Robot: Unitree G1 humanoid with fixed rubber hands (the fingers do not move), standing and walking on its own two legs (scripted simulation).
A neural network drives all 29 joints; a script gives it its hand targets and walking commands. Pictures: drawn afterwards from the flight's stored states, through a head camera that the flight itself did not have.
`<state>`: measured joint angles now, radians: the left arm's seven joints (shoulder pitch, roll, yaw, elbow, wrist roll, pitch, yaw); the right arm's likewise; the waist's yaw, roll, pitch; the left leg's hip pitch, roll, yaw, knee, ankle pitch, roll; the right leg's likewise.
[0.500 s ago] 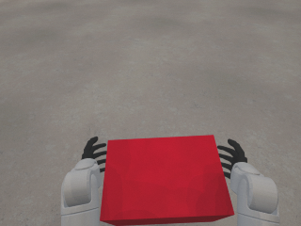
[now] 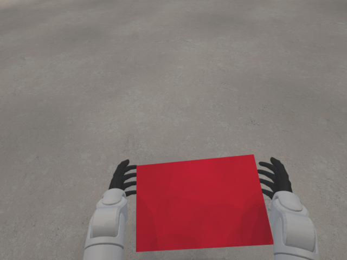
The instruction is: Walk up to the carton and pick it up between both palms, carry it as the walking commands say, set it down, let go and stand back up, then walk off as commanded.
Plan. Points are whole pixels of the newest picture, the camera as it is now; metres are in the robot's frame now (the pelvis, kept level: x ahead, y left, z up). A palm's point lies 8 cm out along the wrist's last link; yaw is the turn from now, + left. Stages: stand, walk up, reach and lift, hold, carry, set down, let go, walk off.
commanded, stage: hold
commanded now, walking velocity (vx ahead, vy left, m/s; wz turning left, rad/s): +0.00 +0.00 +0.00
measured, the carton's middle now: (198, 203) +0.29 -0.07 -0.05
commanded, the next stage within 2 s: set down in 0.30 s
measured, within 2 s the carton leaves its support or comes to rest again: neither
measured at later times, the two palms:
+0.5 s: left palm (124, 185) +0.33 +0.11 +0.02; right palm (280, 195) +0.25 -0.25 +0.02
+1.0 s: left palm (135, 197) +0.34 +0.10 -0.07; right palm (273, 210) +0.25 -0.26 -0.07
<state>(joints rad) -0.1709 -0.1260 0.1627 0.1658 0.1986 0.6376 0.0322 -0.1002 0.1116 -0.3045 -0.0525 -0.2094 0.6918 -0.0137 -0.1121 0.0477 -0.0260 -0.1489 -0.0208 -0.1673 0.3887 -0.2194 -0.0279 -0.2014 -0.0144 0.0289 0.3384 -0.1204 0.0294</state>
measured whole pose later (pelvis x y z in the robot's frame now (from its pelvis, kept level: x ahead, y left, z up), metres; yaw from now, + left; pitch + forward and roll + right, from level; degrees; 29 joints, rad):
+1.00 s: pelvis +0.03 +0.00 -0.02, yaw -5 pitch +17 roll +0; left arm -0.26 -0.11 0.25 0.54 0.22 0.31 -0.01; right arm -0.17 0.05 -0.40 0.38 -0.22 0.34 0.06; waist -0.08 0.04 -0.14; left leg -0.53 -0.05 -0.13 0.53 -0.29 -0.02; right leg -0.63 0.02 0.12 0.51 -0.18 0.03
